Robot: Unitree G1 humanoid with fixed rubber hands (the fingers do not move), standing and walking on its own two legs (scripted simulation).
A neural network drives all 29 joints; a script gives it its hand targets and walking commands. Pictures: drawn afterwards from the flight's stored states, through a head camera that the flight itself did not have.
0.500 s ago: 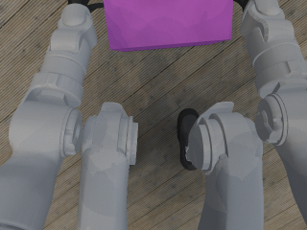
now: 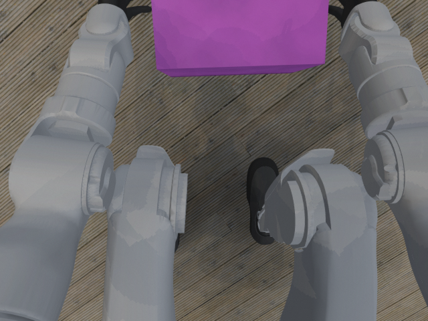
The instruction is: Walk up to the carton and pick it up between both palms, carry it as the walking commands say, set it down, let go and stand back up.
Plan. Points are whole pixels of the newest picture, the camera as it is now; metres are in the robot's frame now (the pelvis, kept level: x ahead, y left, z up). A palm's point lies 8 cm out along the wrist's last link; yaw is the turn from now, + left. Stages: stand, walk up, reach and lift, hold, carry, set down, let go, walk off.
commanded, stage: set down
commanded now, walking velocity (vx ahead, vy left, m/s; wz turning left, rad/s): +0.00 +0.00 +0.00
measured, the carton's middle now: (234, 28) +0.52 -0.03 -0.25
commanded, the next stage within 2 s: none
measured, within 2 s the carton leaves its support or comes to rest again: neither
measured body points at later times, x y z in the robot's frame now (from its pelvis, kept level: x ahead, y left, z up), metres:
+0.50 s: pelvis +0.00 +0.00 +0.00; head +0.35 +0.00 +0.26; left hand +0.54 +0.15 -0.18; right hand +0.54 -0.20 -0.18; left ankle +0.10 +0.12 -0.30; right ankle +0.12 -0.11 -0.30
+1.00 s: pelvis +0.00 +0.00 +0.01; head +0.37 +0.00 +0.25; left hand +0.54 +0.17 -0.19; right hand +0.54 -0.22 -0.18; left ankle +0.10 +0.12 -0.30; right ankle +0.12 -0.11 -0.30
